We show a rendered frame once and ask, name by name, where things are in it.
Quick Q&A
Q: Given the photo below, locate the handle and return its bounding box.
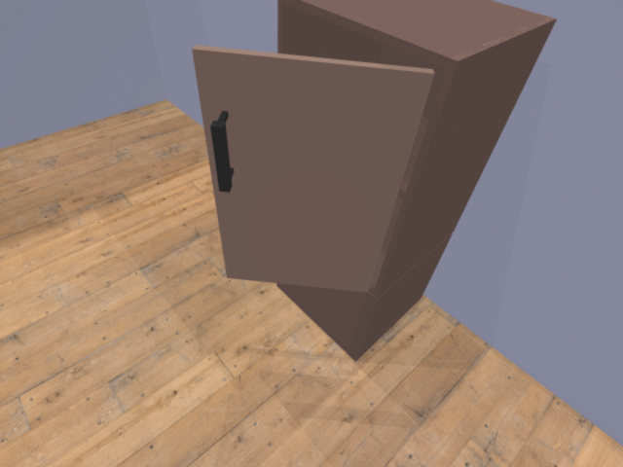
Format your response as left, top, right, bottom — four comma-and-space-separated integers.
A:
210, 111, 234, 193

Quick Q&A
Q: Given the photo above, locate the cupboard door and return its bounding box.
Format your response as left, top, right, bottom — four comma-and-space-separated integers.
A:
192, 45, 434, 293

